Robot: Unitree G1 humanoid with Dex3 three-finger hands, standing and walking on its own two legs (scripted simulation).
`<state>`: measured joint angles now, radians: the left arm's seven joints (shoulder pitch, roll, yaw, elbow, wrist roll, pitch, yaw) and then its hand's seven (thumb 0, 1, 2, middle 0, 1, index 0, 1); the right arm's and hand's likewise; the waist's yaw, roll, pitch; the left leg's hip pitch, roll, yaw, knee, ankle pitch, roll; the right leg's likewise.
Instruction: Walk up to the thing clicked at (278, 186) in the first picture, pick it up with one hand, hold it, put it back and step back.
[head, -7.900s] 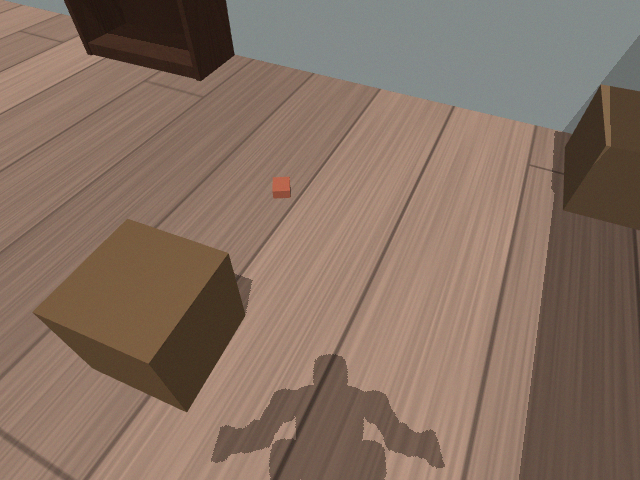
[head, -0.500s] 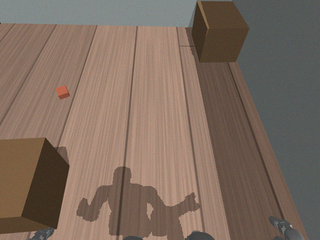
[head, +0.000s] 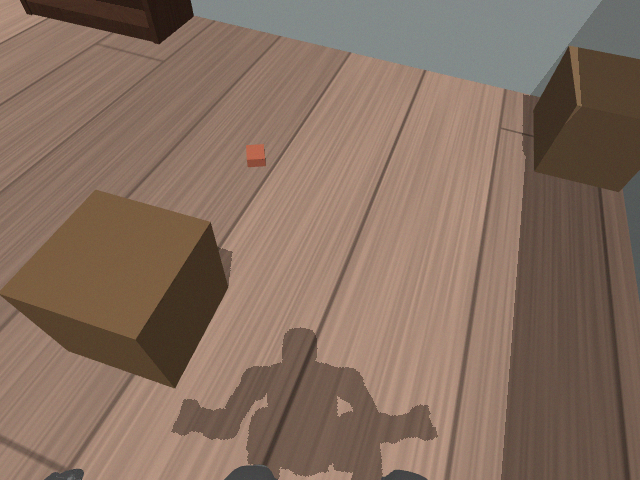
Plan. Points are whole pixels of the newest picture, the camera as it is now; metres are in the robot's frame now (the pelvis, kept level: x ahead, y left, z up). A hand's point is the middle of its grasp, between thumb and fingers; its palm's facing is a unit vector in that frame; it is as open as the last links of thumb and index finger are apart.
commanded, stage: walk up
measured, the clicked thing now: (255, 155) +1.45 +0.34 -0.72
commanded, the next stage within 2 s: none
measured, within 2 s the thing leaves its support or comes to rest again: neither
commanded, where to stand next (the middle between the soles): +0.07 -0.03 m, yaw +15 degrees
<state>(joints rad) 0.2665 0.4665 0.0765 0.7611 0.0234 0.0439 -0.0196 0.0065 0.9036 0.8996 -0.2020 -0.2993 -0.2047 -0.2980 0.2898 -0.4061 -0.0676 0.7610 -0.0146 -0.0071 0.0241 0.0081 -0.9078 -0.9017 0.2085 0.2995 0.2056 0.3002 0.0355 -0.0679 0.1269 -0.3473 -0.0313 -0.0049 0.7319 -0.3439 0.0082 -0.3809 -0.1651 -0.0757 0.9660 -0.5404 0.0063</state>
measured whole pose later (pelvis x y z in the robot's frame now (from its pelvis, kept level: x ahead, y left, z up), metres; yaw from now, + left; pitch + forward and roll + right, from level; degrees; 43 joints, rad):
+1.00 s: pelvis -0.01 -0.10 +0.01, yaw +45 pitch -2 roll -1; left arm 0.12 0.41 0.08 0.71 0.04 0.04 -0.04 0.01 0.91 0.90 -0.20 -0.30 -0.20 -0.30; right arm 0.28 -0.42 -0.08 0.70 -0.03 0.02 -0.02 0.01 -0.91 -0.90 0.21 0.30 0.21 0.30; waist 0.00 -0.02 0.17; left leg -0.56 -0.12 -0.24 0.93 -0.41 -0.03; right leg -0.34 0.02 -0.01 0.70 -0.32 -0.04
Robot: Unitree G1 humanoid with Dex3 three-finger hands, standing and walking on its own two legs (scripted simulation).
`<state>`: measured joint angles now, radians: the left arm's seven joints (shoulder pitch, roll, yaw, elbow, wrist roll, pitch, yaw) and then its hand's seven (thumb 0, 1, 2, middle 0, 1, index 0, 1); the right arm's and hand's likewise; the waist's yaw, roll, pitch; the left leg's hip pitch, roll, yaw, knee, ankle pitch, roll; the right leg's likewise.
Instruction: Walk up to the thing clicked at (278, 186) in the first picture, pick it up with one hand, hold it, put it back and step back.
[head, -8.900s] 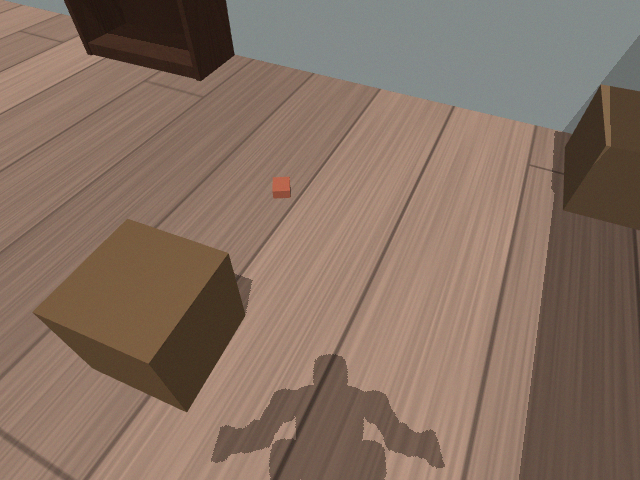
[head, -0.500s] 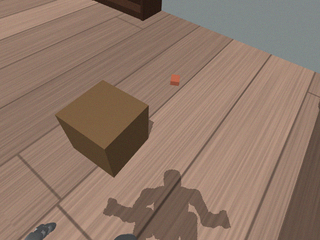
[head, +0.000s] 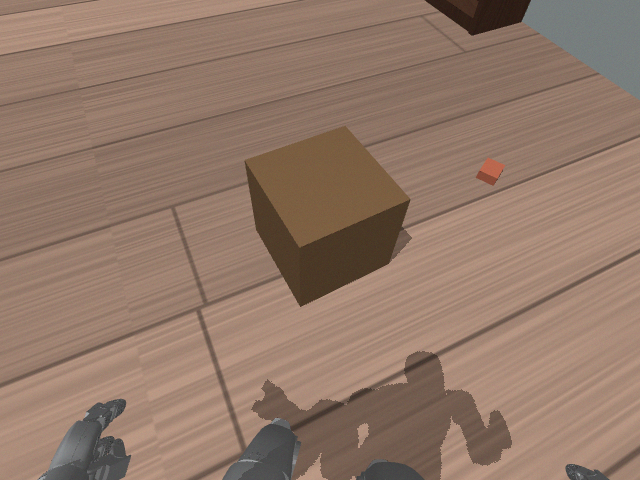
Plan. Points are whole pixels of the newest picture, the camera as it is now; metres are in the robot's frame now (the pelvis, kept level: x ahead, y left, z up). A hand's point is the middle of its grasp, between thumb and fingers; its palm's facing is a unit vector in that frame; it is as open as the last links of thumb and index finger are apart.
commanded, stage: walk up
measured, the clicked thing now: (490, 171) +1.33 -0.73 -0.73
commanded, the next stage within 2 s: stand in 1.98 s
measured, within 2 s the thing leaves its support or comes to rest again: neither
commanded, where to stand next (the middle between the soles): +0.12 +0.01 m, yaw +53 degrees
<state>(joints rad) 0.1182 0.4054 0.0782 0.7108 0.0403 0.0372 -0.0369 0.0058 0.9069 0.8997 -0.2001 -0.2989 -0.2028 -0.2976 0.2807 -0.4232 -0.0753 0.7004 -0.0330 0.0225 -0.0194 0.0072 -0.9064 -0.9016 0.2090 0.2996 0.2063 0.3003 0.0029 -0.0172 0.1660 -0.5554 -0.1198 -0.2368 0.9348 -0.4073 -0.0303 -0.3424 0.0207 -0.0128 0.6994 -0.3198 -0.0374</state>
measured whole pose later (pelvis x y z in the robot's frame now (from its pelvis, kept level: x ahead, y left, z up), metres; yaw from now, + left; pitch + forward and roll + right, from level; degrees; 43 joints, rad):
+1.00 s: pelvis +0.04 -0.02 -0.01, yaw +44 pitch -2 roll +1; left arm 0.23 0.46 0.07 0.83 0.02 0.05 -0.02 0.01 0.90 0.90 -0.20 -0.30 -0.21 -0.30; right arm 0.31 -0.42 -0.06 0.84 -0.03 -0.02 0.01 0.01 -0.91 -0.90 0.21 0.30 0.21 0.30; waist 0.02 -0.07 0.08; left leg -0.36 -0.05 0.00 0.77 -0.37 0.03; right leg -0.45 -0.16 -0.06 0.93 -0.51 0.00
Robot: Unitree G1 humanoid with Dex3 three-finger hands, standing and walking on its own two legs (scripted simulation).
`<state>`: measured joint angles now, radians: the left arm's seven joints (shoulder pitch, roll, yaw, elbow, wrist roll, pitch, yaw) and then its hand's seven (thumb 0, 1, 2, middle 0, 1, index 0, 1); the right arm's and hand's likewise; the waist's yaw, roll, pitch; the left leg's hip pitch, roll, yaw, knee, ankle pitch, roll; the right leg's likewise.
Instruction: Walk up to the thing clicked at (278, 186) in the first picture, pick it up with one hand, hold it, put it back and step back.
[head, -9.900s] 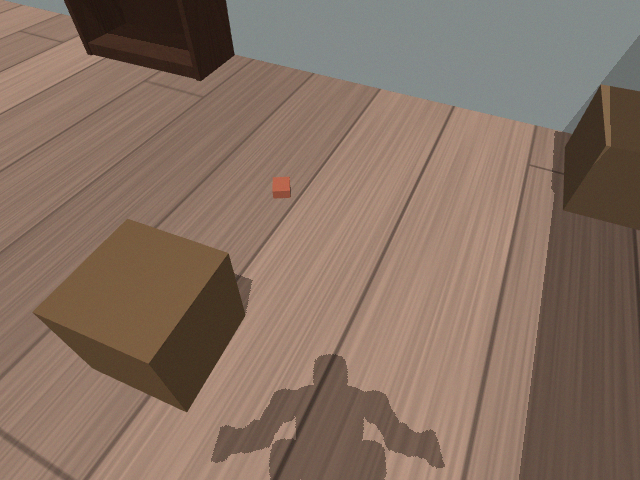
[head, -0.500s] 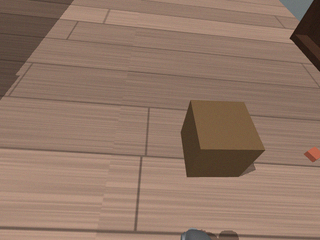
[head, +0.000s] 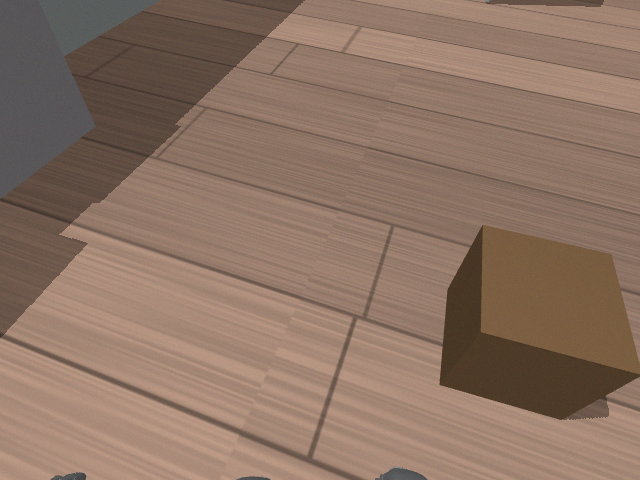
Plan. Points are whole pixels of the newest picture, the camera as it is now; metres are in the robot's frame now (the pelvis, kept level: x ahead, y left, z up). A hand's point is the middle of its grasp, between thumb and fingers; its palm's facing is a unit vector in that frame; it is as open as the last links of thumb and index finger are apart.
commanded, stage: walk up
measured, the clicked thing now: out of the picture +0.43 -1.41 -0.72
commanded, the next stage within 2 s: stand in 0.98 s
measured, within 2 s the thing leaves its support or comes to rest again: neither
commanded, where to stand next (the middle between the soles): +0.08 -0.03 m, yaw +8 degrees
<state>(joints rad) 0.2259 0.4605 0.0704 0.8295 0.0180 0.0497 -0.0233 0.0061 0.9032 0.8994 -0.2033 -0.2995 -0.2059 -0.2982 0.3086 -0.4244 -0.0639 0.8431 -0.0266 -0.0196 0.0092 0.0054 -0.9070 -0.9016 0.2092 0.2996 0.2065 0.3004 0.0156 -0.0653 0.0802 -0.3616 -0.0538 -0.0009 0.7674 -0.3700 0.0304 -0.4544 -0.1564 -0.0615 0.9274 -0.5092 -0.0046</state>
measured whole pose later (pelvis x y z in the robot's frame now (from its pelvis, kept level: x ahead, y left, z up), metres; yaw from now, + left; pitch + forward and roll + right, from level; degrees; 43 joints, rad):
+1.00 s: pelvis +0.02 -0.02 +0.04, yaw +13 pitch -2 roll +0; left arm 0.09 0.38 0.00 1.11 0.00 -0.01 -0.02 0.01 0.91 0.90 -0.20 -0.30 -0.20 -0.30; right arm 0.06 -0.35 0.00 1.13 0.00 -0.01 0.01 0.01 -0.91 -0.90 0.21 0.30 0.21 0.30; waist 0.02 -0.01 0.05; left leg -0.16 -0.04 -0.08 0.40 -0.20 0.01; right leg -0.14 -0.08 -0.11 0.39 -0.21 0.03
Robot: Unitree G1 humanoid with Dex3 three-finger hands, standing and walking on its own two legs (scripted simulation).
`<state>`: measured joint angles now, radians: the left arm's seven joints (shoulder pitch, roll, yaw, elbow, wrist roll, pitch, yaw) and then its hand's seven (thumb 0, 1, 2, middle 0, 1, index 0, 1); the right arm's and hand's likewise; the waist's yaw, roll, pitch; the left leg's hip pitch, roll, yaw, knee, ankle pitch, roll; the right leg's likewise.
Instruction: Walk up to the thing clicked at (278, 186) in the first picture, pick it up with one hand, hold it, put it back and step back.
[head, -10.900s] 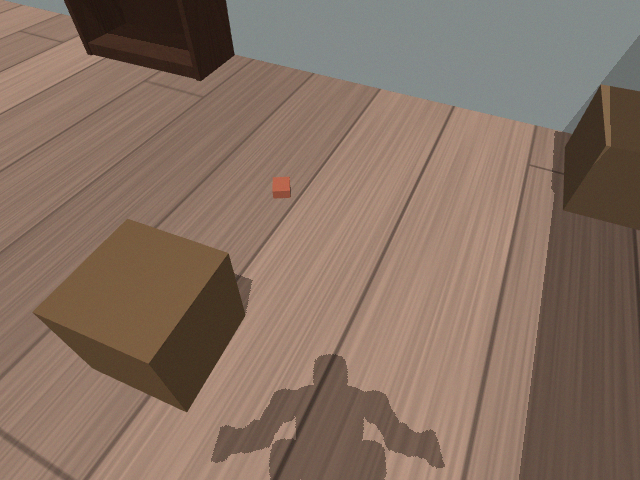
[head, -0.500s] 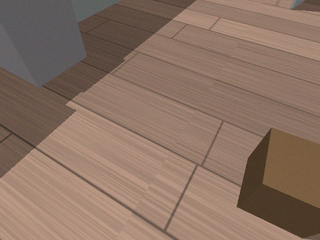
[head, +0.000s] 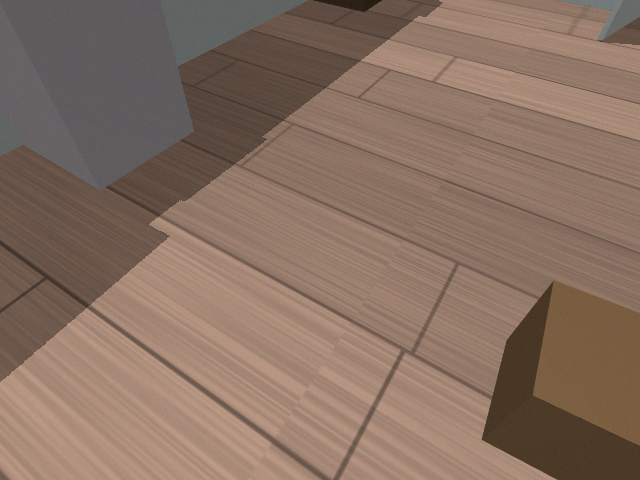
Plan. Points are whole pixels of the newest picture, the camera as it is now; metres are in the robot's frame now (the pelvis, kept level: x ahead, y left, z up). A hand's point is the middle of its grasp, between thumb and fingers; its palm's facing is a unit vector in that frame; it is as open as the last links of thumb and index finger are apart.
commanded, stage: stand
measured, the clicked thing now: out of the picture +0.10 -1.45 -0.76
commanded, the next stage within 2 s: none
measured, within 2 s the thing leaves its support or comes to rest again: neither
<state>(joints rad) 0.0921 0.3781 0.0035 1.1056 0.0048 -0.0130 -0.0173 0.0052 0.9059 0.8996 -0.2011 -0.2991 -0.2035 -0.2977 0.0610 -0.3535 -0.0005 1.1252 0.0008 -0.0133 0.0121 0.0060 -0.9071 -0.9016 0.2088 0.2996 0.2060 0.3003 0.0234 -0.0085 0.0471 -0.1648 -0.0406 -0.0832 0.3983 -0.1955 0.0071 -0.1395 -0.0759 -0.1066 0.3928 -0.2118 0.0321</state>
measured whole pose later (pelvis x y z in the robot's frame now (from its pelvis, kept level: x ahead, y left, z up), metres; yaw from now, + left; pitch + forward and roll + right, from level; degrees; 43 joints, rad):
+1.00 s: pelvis +0.02 -0.03 +0.00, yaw -3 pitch -1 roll +0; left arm 0.09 0.35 0.01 1.13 0.01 -0.01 -0.01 0.00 0.91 0.90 -0.20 -0.30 -0.20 -0.30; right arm 0.08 -0.34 0.00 1.15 0.00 -0.01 0.01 0.01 -0.91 -0.90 0.21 0.30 0.20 0.30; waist 0.01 0.00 0.05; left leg -0.10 0.02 -0.05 0.29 -0.18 -0.04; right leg -0.11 -0.01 -0.07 0.32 -0.19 -0.01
